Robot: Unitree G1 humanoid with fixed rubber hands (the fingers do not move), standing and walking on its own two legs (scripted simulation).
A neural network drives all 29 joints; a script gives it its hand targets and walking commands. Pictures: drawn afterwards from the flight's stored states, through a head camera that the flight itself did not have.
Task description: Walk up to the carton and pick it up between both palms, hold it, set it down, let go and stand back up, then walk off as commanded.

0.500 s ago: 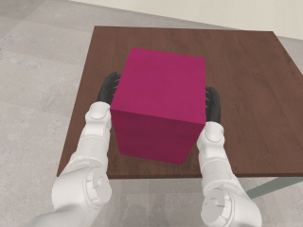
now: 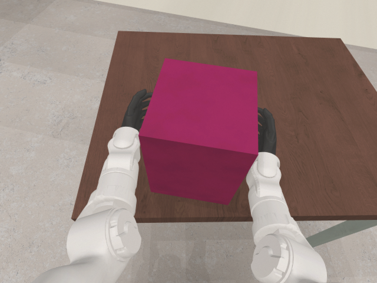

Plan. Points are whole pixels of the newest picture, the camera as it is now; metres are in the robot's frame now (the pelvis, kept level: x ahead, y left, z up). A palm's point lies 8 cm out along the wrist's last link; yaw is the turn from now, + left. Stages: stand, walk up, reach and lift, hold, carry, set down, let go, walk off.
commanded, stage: reach and lift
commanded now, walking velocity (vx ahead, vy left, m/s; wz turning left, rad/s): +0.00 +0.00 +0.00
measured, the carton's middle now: (198, 137) +0.43 -0.04 +0.02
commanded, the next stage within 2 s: none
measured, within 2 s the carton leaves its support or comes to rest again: leaves its support in 0.42 s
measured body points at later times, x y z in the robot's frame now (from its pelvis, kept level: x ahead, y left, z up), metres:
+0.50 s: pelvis -0.02 -0.01 +0.00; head +0.05 +0.01 +0.44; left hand +0.43 +0.12 +0.07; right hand +0.38 -0.17 +0.06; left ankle -0.04 +0.11 -0.75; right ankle +0.00 -0.14 -0.75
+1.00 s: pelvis -0.03 -0.01 +0.00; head +0.02 +0.01 +0.44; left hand +0.42 +0.11 +0.08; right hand +0.37 -0.18 +0.06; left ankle -0.04 +0.11 -0.75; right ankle +0.00 -0.14 -0.75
